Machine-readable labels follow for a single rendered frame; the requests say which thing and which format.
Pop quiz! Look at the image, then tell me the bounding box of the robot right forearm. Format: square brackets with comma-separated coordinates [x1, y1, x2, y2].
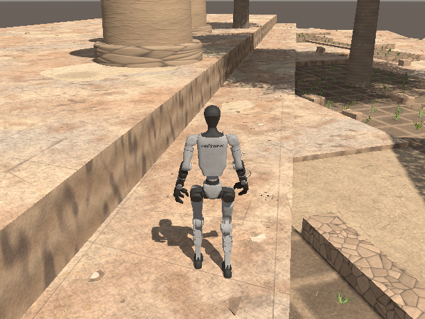
[236, 160, 248, 185]

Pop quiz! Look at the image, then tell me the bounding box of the robot head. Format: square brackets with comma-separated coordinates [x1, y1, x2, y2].
[201, 105, 224, 138]

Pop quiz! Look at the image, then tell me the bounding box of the left robot hand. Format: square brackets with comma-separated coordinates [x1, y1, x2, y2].
[173, 187, 189, 204]

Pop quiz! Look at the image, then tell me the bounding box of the robot right foot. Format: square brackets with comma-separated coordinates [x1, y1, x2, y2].
[222, 261, 232, 278]

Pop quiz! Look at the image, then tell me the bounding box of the robot left forearm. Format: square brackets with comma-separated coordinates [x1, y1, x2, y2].
[175, 161, 188, 189]

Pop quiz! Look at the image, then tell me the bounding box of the robot left upper arm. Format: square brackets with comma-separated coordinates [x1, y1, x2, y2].
[181, 134, 199, 171]

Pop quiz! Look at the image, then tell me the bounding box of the robot right upper arm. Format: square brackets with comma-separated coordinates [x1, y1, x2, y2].
[226, 134, 243, 170]

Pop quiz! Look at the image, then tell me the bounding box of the right robot hand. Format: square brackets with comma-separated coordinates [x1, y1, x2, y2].
[233, 182, 249, 195]

